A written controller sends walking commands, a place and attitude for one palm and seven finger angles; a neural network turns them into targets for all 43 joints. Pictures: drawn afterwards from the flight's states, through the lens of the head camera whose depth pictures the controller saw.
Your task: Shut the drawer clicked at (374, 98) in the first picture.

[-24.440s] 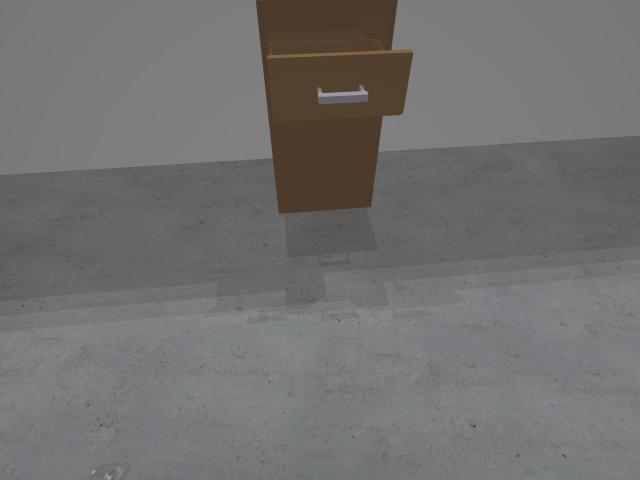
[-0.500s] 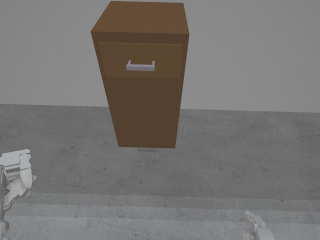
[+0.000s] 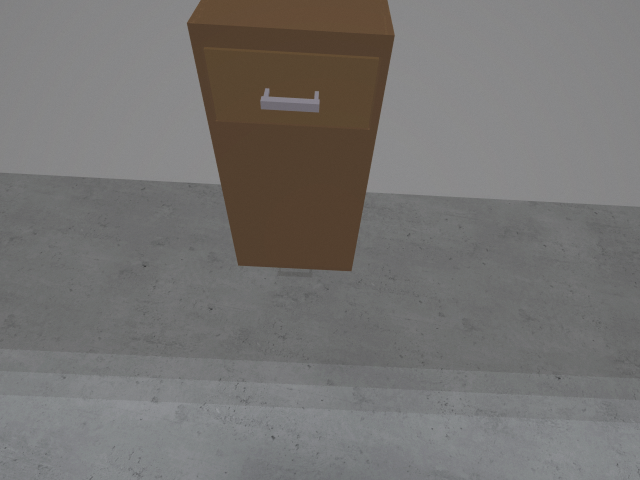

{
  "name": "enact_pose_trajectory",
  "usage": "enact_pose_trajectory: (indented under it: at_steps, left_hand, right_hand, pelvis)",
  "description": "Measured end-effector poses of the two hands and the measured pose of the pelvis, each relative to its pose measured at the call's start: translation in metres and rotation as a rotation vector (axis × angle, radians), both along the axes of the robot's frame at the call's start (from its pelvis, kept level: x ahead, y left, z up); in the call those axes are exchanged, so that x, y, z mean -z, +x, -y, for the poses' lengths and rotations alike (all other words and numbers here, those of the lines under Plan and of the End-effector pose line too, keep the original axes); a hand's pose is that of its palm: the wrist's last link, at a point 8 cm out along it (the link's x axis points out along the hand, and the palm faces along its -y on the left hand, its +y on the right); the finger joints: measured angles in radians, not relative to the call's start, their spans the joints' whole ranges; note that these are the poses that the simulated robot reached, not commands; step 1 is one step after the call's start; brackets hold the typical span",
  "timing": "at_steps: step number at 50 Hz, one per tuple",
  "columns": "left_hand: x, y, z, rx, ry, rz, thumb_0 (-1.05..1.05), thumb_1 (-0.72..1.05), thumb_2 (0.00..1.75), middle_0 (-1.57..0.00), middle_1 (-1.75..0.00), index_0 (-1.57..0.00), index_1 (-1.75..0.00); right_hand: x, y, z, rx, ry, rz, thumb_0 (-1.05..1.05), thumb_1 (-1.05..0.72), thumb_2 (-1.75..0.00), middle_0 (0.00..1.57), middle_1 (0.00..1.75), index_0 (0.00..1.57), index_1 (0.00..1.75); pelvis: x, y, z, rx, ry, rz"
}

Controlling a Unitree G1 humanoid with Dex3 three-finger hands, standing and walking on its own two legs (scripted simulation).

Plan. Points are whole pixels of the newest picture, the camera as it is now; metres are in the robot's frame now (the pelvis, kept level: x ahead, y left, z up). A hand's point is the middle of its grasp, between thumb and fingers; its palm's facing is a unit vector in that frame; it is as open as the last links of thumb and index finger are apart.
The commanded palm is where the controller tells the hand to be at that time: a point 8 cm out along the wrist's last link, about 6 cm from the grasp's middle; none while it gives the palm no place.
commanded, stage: let the arm hang, fingers relaxed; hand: left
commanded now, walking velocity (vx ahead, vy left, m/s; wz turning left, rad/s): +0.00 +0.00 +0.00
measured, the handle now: (291, 99) +0.90 +0.11 -0.02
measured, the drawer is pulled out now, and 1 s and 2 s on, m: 0.00 0.00 0.00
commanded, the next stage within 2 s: look to check the result in 0.78 s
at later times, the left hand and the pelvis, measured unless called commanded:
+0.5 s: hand out of the picture +0.03 +0.21 -0.16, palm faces +0.01 -0.96 -0.27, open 7.1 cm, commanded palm none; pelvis +0.01 +0.00 +0.01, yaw -1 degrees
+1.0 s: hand out of the picture +0.04 +0.16 -0.16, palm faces +0.02 -0.98 -0.21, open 7.3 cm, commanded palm none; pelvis +0.03 -0.01 +0.01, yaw -1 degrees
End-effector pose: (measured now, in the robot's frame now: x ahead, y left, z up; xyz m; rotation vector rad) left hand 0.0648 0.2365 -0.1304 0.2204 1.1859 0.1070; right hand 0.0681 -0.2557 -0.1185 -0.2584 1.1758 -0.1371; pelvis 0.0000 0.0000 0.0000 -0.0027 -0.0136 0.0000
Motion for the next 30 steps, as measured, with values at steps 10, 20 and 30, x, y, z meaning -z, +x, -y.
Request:
enact_pose_trajectory:
  at_steps: [10, 20, 30]
  left_hand:
    - [-0.001, -0.095, -0.024, -0.117, 0.031, -0.273, 0.01, 0.91, 0.9, -0.68, -0.86, -0.68, -0.85]
    - [-0.008, -0.069, -0.03, -0.109, 0.063, -0.227, 0.01, 0.91, 0.9, -0.33, -0.45, -0.33, -0.45]
    - [-0.006, -0.014, -0.005, -0.067, 0.014, -0.113, 0.0, 0.91, 0.9, -0.22, -0.32, -0.22, -0.32]
  right_hand:
    - [0.011, -0.076, -0.014, 0.076, 0.031, -0.241, 0.01, -0.91, -0.9, 0.2, 0.3, 0.2, 0.3]
    - [0.022, -0.074, -0.034, 0.103, 0.095, -0.224, 0.01, -0.91, -0.9, 0.21, 0.3, 0.2, 0.3]
    - [0.021, -0.057, -0.036, 0.113, 0.106, -0.186, 0.0, -0.91, -0.9, 0.2, 0.3, 0.2, 0.3]
  pelvis:
    - [-0.007, -0.001, -0.002, -0.006, -0.012, 0.002]
    - [-0.009, 0.004, -0.005, 0.007, -0.002, 0.009]
    - [-0.011, 0.012, -0.002, 0.013, 0.004, 0.011]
